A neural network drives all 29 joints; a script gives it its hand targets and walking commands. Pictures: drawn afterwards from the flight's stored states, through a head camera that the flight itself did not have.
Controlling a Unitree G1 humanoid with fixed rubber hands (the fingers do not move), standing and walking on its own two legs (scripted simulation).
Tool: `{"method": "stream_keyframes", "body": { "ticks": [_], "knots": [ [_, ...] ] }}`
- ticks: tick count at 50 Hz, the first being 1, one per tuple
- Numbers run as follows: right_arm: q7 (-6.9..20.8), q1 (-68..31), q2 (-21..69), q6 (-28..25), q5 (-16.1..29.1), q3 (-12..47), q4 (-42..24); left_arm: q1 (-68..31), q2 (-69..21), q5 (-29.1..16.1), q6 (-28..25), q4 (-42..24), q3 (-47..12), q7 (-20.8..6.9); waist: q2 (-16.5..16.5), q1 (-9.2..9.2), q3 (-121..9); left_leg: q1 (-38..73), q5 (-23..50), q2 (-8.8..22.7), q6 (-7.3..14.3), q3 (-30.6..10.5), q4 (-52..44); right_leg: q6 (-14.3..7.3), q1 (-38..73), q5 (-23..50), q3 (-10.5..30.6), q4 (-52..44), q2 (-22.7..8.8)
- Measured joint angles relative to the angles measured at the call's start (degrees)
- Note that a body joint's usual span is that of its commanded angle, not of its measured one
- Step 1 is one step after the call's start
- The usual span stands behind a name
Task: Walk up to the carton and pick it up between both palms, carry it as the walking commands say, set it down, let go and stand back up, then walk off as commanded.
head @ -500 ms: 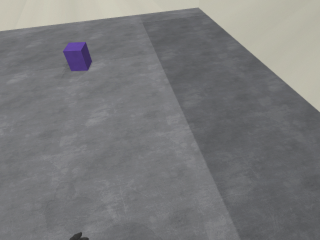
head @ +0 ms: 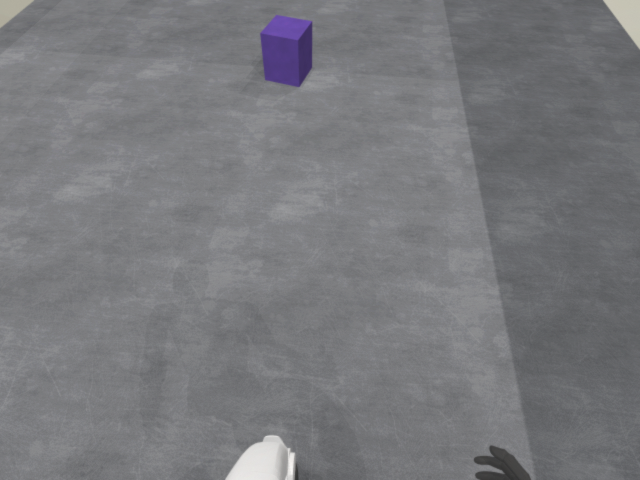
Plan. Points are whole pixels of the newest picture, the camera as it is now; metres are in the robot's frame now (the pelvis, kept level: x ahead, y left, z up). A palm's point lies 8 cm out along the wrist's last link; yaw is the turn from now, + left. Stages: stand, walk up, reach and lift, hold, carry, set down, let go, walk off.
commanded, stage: walk up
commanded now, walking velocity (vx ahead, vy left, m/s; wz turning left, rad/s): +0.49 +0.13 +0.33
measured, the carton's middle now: (287, 51) +2.13 +0.36 -0.61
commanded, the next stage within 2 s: none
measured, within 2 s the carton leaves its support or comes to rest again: neither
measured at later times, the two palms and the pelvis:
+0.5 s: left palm (133, 401) +0.21 +0.27 -0.06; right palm (498, 415) +0.25 -0.21 -0.11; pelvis +0.20 +0.02 +0.05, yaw +7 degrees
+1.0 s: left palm (133, 262) +0.45 +0.38 -0.11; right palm (413, 286) +0.42 -0.10 -0.07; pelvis +0.41 +0.14 +0.05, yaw +8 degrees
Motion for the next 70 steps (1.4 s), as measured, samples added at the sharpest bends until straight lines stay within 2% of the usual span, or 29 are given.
{"method": "stream_keyframes", "body": {
  "ticks": [2,5,8,10,12,13,14,15,18,21,25,29,32,35,36,38,39,41,44,47,51,55,58,60,62,64,66,68,70],
  "knots": [
    [-0.8,2.4,1.8,0.3,0.0,0.2,1.4,-4.5,0.1,0.3,-0.4,-1.4,-0.2,-0.1,-1.2,-1.28,0.7,3.1,0.3,-1.3,0.3,-0.3,-3.1,-0.4,-5.7,2.2,-1.3,0.4,1.3],
    [-1.5,6.0,3.2,0.6,0.0,0.2,3.2,-9.3,-0.3,0.6,-0.4,-2.9,-0.7,-0.1,-1.9,-4.41,-0.2,7.5,0.0,-2.8,0.6,-0.7,-7.8,-0.4,-11.5,3.7,-4.1,-6.1,2.2],
    [-1.6,9.7,3.1,0.6,-0.1,0.0,4.7,-12.4,-1.1,0.6,-0.2,-4.0,-1.1,0.1,-1.4,-8.02,-2.3,11.5,-0.2,-3.7,0.6,-1.4,-11.5,-0.5,-13.4,5.2,-6.1,-17.2,2.9],
    [-1.2,12.0,2.2,1.1,-0.4,-0.4,6.0,-13.6,-1.9,0.3,-0.3,-4.7,-1.3,0.1,-0.5,-9.71,-4.3,13.3,-1.3,-4.2,0.5,-1.8,-12.5,-0.4,-12.6,7.1,-6.4,-25.2,3.4],
    [-0.8,14.2,1.1,1.7,-0.7,-0.4,7.0,-13.7,-2.7,0.0,-0.4,-5.7,-1.3,0.5,0.6,-10.88,-6.7,14.0,-3.4,-4.7,0.3,-2.1,-11.5,-0.5,-10.1,9.3,-6.6,-32.9,3.9],
    [-0.6,15.3,0.7,2.0,-0.8,-0.4,7.4,-13.4,-3.0,0.1,-0.6,-6.2,-1.2,0.8,1.0,-11.14,-8.0,13.6,-5.6,-5.1,0.3,-2.4,-9.5,-1.4,-9.0,12.0,-6.6,-35.2,3.9],
    [-0.3,15.9,0.3,2.3,-1.0,-0.3,7.8,-13.2,-3.3,0.3,-0.9,-6.6,-1.0,1.2,1.6,-11.29,-8.9,12.4,-8.2,-5.0,0.5,-3.0,-5.7,-2.5,-8.8,15.8,-7.2,-35.0,3.7],
    [0.0,15.9,0.1,2.8,-1.2,-0.3,8.3,-12.9,-3.5,0.5,-1.1,-6.8,-1.1,1.7,2.4,-11.47,-9.4,10.3,-9.4,-4.5,0.1,-3.4,0.2,-3.2,-8.5,15.7,-8.1,-33.9,3.6],
    [0.6,14.5,-0.1,3.0,-1.8,-1.0,8.9,-10.4,-3.8,0.2,-1.1,-5.9,-1.3,2.5,3.7,-10.89,-9.8,4.8,-6.9,-1.9,-2.1,-3.8,14.6,-3.5,-4.1,12.9,-9.4,-36.1,3.6],
    [1.4,12.6,-0.1,2.7,-1.6,-1.4,8.9,-6.3,-4.0,-0.3,-0.9,-3.9,-0.9,2.2,4.2,-9.56,-10.2,1.3,-1.5,1.7,-3.7,-3.5,18.8,-2.6,0.8,13.9,-9.7,-41.4,3.5],
    [2.2,10.1,-0.1,3.4,-1.2,-1.2,8.4,-0.5,-4.5,-0.5,-1.2,-0.9,-0.5,1.6,4.0,-7.06,-10.7,-1.0,3.8,4.9,-5.2,-3.3,14.0,-1.1,5.8,14.5,-9.3,-47.7,2.8],
    [2.7,7.1,0.0,3.2,-0.7,-0.3,8.6,4.2,-4.8,-0.5,-1.2,1.9,0.1,1.3,3.7,-4.71,-10.3,0.4,4.8,6.1,-5.9,-2.3,0.1,0.9,9.9,14.4,-10.0,-52.0,2.1],
    [2.8,4.6,-0.2,3.0,-0.5,0.0,8.6,7.0,-5.0,-0.2,-1.1,3.8,0.3,1.2,3.9,-2.78,-9.8,2.8,2.4,5.7,-5.8,-0.3,-8.0,2.7,12.2,13.1,-10.3,-53.1,1.9],
    [2.5,2.8,-0.2,1.9,-0.5,0.3,7.8,9.2,-4.9,-0.3,-0.5,5.8,0.6,1.0,4.0,-1.69,-9.9,6.4,1.4,5.0,-4.5,1.8,-14.3,4.6,13.0,9.9,-10.5,-51.0,1.5],
    [2.2,2.2,0.1,1.1,-0.7,0.2,7.5,9.8,-4.6,-0.4,-0.3,6.2,0.5,0.8,3.5,-1.65,-9.8,7.1,3.4,4.6,-3.5,2.0,-14.9,4.3,12.0,7.4,-10.1,-47.5,1.1],
    [1.2,0.7,1.7,-0.7,-1.4,0.2,7.1,8.8,-3.7,-0.2,0.2,6.6,0.4,0.5,0.8,-1.61,-7.8,6.6,1.7,3.7,-1.3,3.3,-10.3,1.5,6.4,1.6,-5.8,-32.2,0.7],
    [0.6,0.8,2.5,-1.3,-1.4,0.4,6.7,7.9,-3.4,-0.2,0.5,6.5,0.4,0.4,-0.1,-1.78,-7.0,7.3,-0.1,3.6,-0.7,3.7,-9.5,0.4,3.3,0.7,-3.8,-24.1,1.6],
    [-0.2,2.0,3.7,-1.9,-1.2,0.7,6.7,5.7,-2.6,0.0,0.5,6.3,0.3,0.3,-1.6,-2.73,-6.5,9.7,-1.8,3.3,-0.5,4.0,-10.5,-0.9,-2.3,3.2,-2.6,-13.0,3.2],
    [-0.9,5.0,4.7,-2.2,-0.9,0.4,7.4,1.5,-1.8,0.2,0.6,5.1,0.0,0.2,-3.4,-4.69,-6.6,14.5,-2.0,2.4,-0.4,4.4,-14.8,-0.8,-8.3,9.0,-3.3,-8.2,3.0],
    [-1.4,9.0,4.9,-2.4,-0.6,0.0,8.8,-3.1,-1.5,0.2,0.9,3.1,0.1,-0.1,-3.9,-6.90,-7.5,18.7,-2.2,1.8,-0.4,3.5,-19.0,-0.1,-12.6,13.0,-3.9,-10.0,2.3],
    [-2.0,14.1,4.9,-2.4,-0.2,-0.1,11.3,-8.7,-1.5,0.1,1.4,1.3,0.1,-0.9,-3.6,-8.63,-8.7,24.3,-3.3,1.9,-1.1,3.2,-23.4,0.9,-16.3,17.6,-3.7,-14.5,2.2],
    [-2.2,17.9,4.9,-2.4,-0.4,0.2,13.1,-12.4,-1.8,-0.3,1.6,0.0,-0.2,-1.5,-2.6,-10.52,-9.4,29.8,-5.0,2.2,-2.4,3.6,-27.4,1.5,-16.5,20.5,-4.6,-24.7,3.0],
    [-2.5,20.0,4.9,-2.1,-0.7,0.4,14.2,-14.9,-2.2,-0.4,1.3,-0.4,-0.7,-1.9,-1.5,-11.92,-9.5,32.4,-7.8,2.8,-3.6,3.8,-27.6,0.6,-14.4,19.0,-6.1,-34.5,4.3],
    [-2.6,21.2,4.5,-1.9,-0.6,0.3,15.0,-15.9,-2.6,-0.3,0.7,-0.7,-0.8,-1.7,-0.4,-12.52,-9.4,33.2,-11.4,3.5,-4.7,3.8,-24.8,-0.3,-12.1,15.9,-7.5,-39.0,5.7],
    [-2.6,21.9,4.3,-1.5,-0.5,0.3,15.8,-16.7,-3.3,0.0,-0.5,-0.8,-0.5,-1.0,1.0,-12.60,-9.0,30.9,-16.6,5.0,-4.8,2.6,-15.7,-2.6,-10.9,21.1,-8.4,-39.7,6.7],
    [-2.5,19.9,4.3,-0.5,-0.1,0.3,16.2,-16.9,-4.2,0.5,-2.0,-1.2,-0.5,-0.2,2.3,-12.05,-7.6,23.0,-16.5,4.8,-2.6,-1.3,3.0,-4.0,-11.0,17.3,-9.2,-35.7,6.9],
    [-2.4,16.9,4.0,-0.6,0.1,0.3,15.4,-15.3,-4.9,0.6,-2.9,-1.1,-0.7,0.3,3.2,-10.95,-6.2,15.4,-14.3,3.9,-1.2,-3.2,17.8,-4.0,-8.7,14.1,-9.3,-36.1,7.3],
    [-2.2,13.5,3.3,-1.0,0.0,0.1,14.2,-12.5,-5.6,0.5,-3.1,-0.3,-0.7,0.6,4.1,-9.53,-5.4,9.2,-11.1,4.2,-0.8,-3.1,24.3,-3.5,-5.7,14.4,-9.5,-38.5,8.0],
    [-1.8,10.2,2.6,-0.6,-0.3,-0.5,12.7,-9.5,-6.2,0.2,-2.8,1.1,-0.7,0.8,4.7,-8.48,-5.2,4.3,-7.8,5.1,-0.9,-2.4,24.3,-3.5,-2.4,14.2,-9.8,-41.3,8.5]
  ]
}}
